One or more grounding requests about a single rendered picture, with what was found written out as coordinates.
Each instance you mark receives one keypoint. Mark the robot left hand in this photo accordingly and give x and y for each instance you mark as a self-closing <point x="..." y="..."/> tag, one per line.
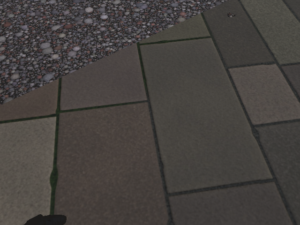
<point x="47" y="220"/>

